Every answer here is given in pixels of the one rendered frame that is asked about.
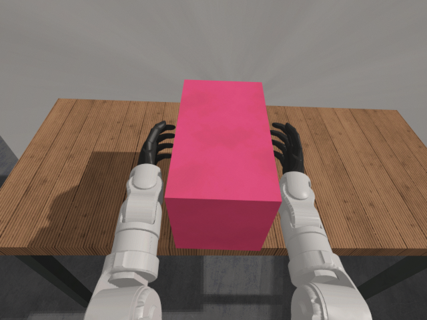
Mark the right robot upper arm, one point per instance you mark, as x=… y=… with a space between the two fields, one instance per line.
x=318 y=301

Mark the table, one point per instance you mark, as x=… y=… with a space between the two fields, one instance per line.
x=367 y=167

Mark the left robot upper arm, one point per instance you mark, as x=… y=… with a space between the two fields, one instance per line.
x=125 y=303

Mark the robot right forearm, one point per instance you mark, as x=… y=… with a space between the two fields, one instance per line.
x=310 y=254

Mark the robot left forearm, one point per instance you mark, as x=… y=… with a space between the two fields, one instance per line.
x=133 y=260

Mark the right robot hand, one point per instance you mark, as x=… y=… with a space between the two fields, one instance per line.
x=292 y=158

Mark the carton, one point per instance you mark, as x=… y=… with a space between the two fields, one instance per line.
x=222 y=188

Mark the left robot hand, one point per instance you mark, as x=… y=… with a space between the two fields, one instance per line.
x=150 y=149

